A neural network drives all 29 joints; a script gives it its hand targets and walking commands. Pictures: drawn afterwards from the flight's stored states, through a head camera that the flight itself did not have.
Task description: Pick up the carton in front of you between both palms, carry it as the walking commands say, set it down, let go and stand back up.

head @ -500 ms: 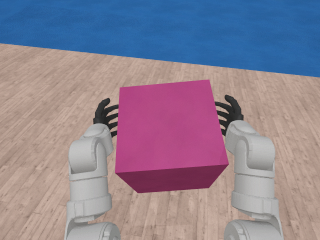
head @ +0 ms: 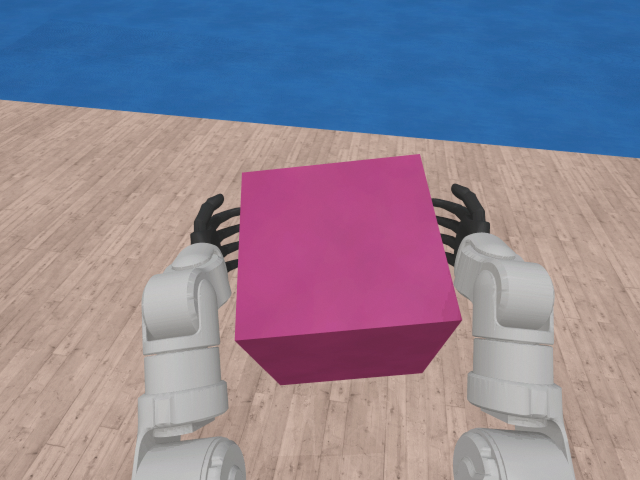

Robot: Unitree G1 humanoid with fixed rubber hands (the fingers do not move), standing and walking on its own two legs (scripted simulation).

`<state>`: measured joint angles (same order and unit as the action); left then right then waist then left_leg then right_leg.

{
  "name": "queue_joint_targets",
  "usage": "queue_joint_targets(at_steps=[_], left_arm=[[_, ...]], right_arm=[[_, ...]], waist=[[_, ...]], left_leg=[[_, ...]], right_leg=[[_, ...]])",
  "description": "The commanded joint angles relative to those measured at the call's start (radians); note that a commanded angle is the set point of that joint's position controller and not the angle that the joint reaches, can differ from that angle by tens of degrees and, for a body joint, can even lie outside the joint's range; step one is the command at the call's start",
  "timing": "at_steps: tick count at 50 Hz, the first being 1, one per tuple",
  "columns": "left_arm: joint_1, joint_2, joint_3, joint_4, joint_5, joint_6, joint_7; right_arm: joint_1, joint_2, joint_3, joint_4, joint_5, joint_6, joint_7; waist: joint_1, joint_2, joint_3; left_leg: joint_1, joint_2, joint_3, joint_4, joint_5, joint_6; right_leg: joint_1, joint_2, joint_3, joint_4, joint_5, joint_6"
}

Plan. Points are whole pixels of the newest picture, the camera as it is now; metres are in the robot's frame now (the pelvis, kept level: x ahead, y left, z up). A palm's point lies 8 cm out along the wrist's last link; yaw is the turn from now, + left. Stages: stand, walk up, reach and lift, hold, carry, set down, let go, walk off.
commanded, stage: carry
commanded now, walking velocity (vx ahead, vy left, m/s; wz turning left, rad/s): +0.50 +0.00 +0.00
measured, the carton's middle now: (341, 283) +0.35 -0.01 +0.04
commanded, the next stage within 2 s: none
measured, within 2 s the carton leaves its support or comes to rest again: neither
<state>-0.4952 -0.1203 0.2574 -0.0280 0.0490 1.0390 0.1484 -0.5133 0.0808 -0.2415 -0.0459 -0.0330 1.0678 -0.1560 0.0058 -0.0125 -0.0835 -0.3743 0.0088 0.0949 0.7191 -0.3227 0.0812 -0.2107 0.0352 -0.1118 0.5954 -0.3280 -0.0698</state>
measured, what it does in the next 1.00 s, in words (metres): goes down: left foot, then right foot 0.04 m lower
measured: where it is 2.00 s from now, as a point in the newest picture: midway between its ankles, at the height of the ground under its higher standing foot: (332, 301)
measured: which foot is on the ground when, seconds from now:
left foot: up 0.00-0.22, down 0.24-0.66, up 0.68-1.00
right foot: down 0.00-0.24, up 0.26-0.64, down 0.66-1.00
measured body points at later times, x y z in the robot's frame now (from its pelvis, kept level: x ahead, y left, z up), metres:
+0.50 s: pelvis +0.14 +0.03 -0.02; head +0.15 +0.03 +0.43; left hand +0.49 +0.17 +0.07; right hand +0.47 -0.14 +0.07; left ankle +0.11 +0.12 -0.75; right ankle +0.19 -0.11 -0.71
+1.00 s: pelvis +0.35 -0.02 -0.05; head +0.39 -0.02 +0.40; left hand +0.69 +0.16 +0.04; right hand +0.72 -0.14 +0.05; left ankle +0.45 +0.12 -0.75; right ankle +0.31 -0.10 -0.78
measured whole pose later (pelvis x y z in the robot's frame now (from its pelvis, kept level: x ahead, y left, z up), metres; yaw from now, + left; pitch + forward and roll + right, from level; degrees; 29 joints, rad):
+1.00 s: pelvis +0.35 -0.02 -0.05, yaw +2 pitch +4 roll +0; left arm -0.46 -0.11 0.24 -0.05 0.01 1.01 0.16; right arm -0.49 0.12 -0.26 -0.08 -0.04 1.01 -0.16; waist 0.05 0.01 -0.02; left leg -0.63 0.04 0.02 0.76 -0.11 0.04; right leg -0.27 0.01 -0.11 0.54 -0.21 -0.04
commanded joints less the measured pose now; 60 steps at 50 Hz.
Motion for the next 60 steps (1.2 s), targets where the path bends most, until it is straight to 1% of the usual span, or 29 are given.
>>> queue_joint_targets(at_steps=[1,4,9,11,12,13,14,16,18,20,24,27,28,30,31,32,34,36,37,39,42,45,48,50,54,55,57,58,60], left_arm=[[-0.511,-0.740,-0.573,-0.003,-0.179,0.019,-0.016],[-0.704,-0.806,-0.665,-0.163,-0.250,-0.006,-0.020],[-0.637,-0.801,-0.678,-0.126,-0.282,-0.013,-0.028],[-0.602,-0.766,-0.688,-0.087,-0.273,-0.009,-0.023],[-0.587,-0.769,-0.674,-0.063,-0.242,-0.008,-0.025],[-0.577,-0.805,-0.677,-0.060,-0.264,-0.010,-0.024],[-0.608,-0.782,-0.688,-0.068,-0.263,-0.010,-0.024],[-0.593,-0.781,-0.644,0.007,-0.246,-0.012,-0.025],[-0.640,-0.823,-0.631,-0.071,-0.262,-0.023,-0.017],[-0.558,-0.830,-0.593,-0.014,-0.220,-0.027,-0.010],[-0.514,-0.828,-0.592,-0.024,-0.160,-0.046,0.002],[-0.557,-0.766,-0.604,-0.076,-0.188,-0.044,-0.004],[-0.513,-0.727,-0.577,-0.040,-0.159,-0.039,0.004],[-0.483,-0.691,-0.565,-0.059,-0.135,-0.025,0.004],[-0.506,-0.673,-0.549,-0.048,-0.164,-0.019,0.003],[-0.474,-0.673,-0.537,-0.011,-0.162,-0.010,-0.002],[-0.452,-0.600,-0.509,0.067,-0.133,0.006,0.008],[-0.533,-0.664,-0.504,0.011,-0.142,0.003,0.012],[-0.571,-0.693,-0.509,-0.035,-0.144,-0.003,0.010],[-0.650,-0.772,-0.555,-0.070,-0.173,-0.010,0.002],[-0.732,-0.820,-0.605,-0.124,-0.245,-0.040,-0.032],[-0.700,-0.835,-0.661,-0.155,-0.290,-0.054,-0.053],[-0.634,-0.788,-0.699,-0.179,-0.311,-0.052,-0.047],[-0.605,-0.753,-0.687,-0.150,-0.293,-0.047,-0.038],[-0.571,-0.738,-0.687,-0.111,-0.297,-0.031,-0.027],[-0.597,-0.770,-0.698,-0.133,-0.303,-0.027,-0.028],[-0.573,-0.740,-0.652,-0.006,-0.231,-0.007,-0.021],[-0.534,-0.737,-0.613,0.056,-0.219,0.003,-0.014],[-0.618,-0.847,-0.624,0.010,-0.246,-0.008,-0.026]], right_arm=[[-0.566,0.780,0.578,-0.024,0.171,-0.004,0.018],[-0.640,0.840,0.592,-0.055,0.204,-0.016,0.036],[-0.577,0.783,0.560,-0.054,0.148,-0.028,0.013],[-0.467,0.742,0.539,0.010,0.123,-0.027,0.010],[-0.442,0.730,0.519,0.034,0.098,-0.027,0.010],[-0.434,0.710,0.508,0.018,0.100,-0.031,0.011],[-0.419,0.687,0.507,0.057,0.088,-0.037,0.010],[-0.447,0.733,0.534,0.046,0.086,-0.035,0.013],[-0.588,0.849,0.625,-0.091,0.199,-0.061,0.034],[-0.635,0.834,0.659,-0.098,0.248,-0.068,0.044],[-0.647,0.852,0.680,-0.121,0.276,-0.086,0.056],[-0.543,0.787,0.651,-0.049,0.246,-0.082,0.047],[-0.548,0.800,0.674,-0.048,0.243,-0.075,0.044],[-0.515,0.747,0.637,-0.015,0.231,-0.056,0.031],[-0.505,0.758,0.635,0.017,0.222,-0.046,0.025],[-0.525,0.747,0.631,-0.006,0.202,-0.040,0.016],[-0.480,0.745,0.580,0.063,0.171,-0.016,0.002],[-0.583,0.817,0.573,0.067,0.197,-0.009,0.004],[-0.571,0.819,0.570,0.077,0.194,-0.011,0.012],[-0.592,0.887,0.568,0.081,0.197,-0.014,0.029],[-0.568,0.910,0.581,0.101,0.161,-0.030,0.026],[-0.648,0.903,0.600,-0.056,0.175,-0.070,0.018],[-0.481,0.810,0.595,-0.062,0.141,-0.068,0.012],[-0.470,0.778,0.598,-0.049,0.130,-0.050,0.006],[-0.375,0.713,0.531,-0.021,0.109,-0.031,0.009],[-0.378,0.730,0.529,-0.037,0.114,-0.033,0.015],[-0.337,0.661,0.468,0.110,0.036,-0.023,0.005],[-0.352,0.650,0.472,0.112,0.047,-0.020,0.003],[-0.493,0.775,0.557,0.001,0.118,-0.053,0.023]], waist=[[0.078,-0.180,-0.250],[0.072,-0.024,-0.222],[0.065,-0.110,-0.195],[-0.031,-0.064,-0.258],[-0.070,0.024,-0.345],[-0.047,0.256,-0.404],[-0.086,0.317,-0.403],[-0.120,0.122,-0.347],[-0.045,0.025,-0.336],[-0.021,0.135,-0.317],[-0.059,0.143,-0.295],[-0.076,0.211,-0.291],[-0.066,0.109,-0.264],[-0.081,0.114,-0.250],[-0.034,0.071,-0.291],[-0.002,-0.011,-0.347],[0.007,-0.297,-0.378],[0.042,-0.294,-0.361],[0.052,-0.122,-0.306],[0.014,0.002,-0.269],[0.025,-0.171,-0.291],[0.037,-0.092,-0.310],[0.039,-0.145,-0.330],[0.089,-0.157,-0.310],[0.058,-0.026,-0.309],[-0.001,0.020,-0.383],[-0.035,0.309,-0.415],[-0.074,0.210,-0.409],[-0.076,0.162,-0.364]], left_leg=[[-0.343,-0.016,-0.042,0.099,-0.233,0.001],[-0.297,0.011,-0.066,0.124,-0.061,0.012],[-0.126,-0.047,0.019,-0.055,0.079,0.008],[0.167,-0.070,0.033,-0.243,0.189,0.031],[0.406,0.033,-0.096,-0.247,0.280,0.063],[0.619,0.276,-0.426,-0.220,0.524,0.137],[0.705,0.347,-0.637,-0.247,0.693,0.257],[0.628,0.349,-0.592,-0.229,0.708,0.287],[0.460,0.290,-0.541,-0.246,0.439,0.231],[0.322,0.235,-0.414,-0.288,0.388,0.170],[0.214,0.194,-0.254,-0.297,0.468,0.146],[0.254,0.211,-0.273,-0.259,0.392,0.141],[0.257,0.182,-0.239,-0.247,0.408,0.118],[0.273,0.175,-0.215,-0.186,0.476,0.114],[0.268,0.156,-0.153,-0.090,0.457,0.072],[0.177,0.100,-0.102,0.058,0.352,0.034],[-0.306,-0.061,-0.050,0.453,-0.294,-0.040],[-0.448,-0.036,-0.086,0.592,-0.268,-0.037],[-0.446,0.013,-0.094,0.575,-0.200,-0.029],[-0.346,0.057,-0.126,0.487,-0.102,-0.048],[-0.351,0.057,-0.105,0.338,-0.033,-0.058],[-0.291,0.033,-0.069,0.194,0.122,-0.048],[-0.269,0.024,-0.075,0.049,0.265,-0.033],[-0.256,-0.003,-0.026,-0.041,0.272,-0.032],[0.119,-0.039,0.053,-0.301,0.402,-0.006],[0.295,0.040,-0.030,-0.273,0.392,-0.008],[0.564,0.367,-0.583,-0.239,0.454,0.154],[0.625,0.379,-0.675,-0.280,0.236,0.241],[0.439,0.366,-0.662,-0.297,0.196,0.252]], right_leg=[[0.431,-0.362,0.392,-0.084,0.840,-0.187],[0.329,-0.379,0.430,-0.142,0.606,-0.185],[0.237,-0.250,0.165,-0.049,0.742,-0.115],[0.109,-0.181,0.085,0.096,0.763,-0.033],[-0.060,-0.135,0.042,0.289,0.588,0.012],[-0.294,-0.029,0.026,0.488,-0.067,0.054],[-0.491,0.042,0.064,0.658,-0.279,0.038],[-0.614,-0.003,0.115,0.779,-0.307,0.020],[-0.531,-0.109,0.153,0.606,-0.175,0.022],[-0.428,-0.095,0.109,0.477,-0.157,0.033],[-0.305,-0.077,0.054,0.251,0.095,0.047],[-0.313,-0.081,0.065,0.137,0.201,0.050],[-0.292,-0.067,0.052,0.049,0.231,0.046],[-0.249,-0.021,0.002,-0.061,0.300,0.023],[-0.130,-0.028,-0.001,-0.179,0.323,0.002],[0.070,-0.088,0.055,-0.186,0.317,-0.008],[0.452,-0.446,0.581,-0.146,0.632,-0.166],[0.400,-0.412,0.597,-0.192,0.340,-0.184],[0.332,-0.373,0.571,-0.205,0.335,-0.156],[0.155,-0.353,0.500,-0.240,0.229,-0.169],[0.156,-0.313,0.370,-0.240,0.283,-0.151],[0.158,-0.279,0.305,-0.217,0.452,-0.135],[0.231,-0.249,0.204,-0.161,0.675,-0.100],[0.289,-0.229,0.215,-0.123,0.685,-0.102],[0.110,-0.179,0.130,0.067,0.515,-0.054],[0.022,-0.156,0.137,0.195,0.412,-0.020],[-0.420,0.020,0.084,0.560,-0.273,0.035],[-0.561,0.019,0.128,0.670,-0.345,0.030],[-0.605,-0.057,0.157,0.722,-0.220,0.013]])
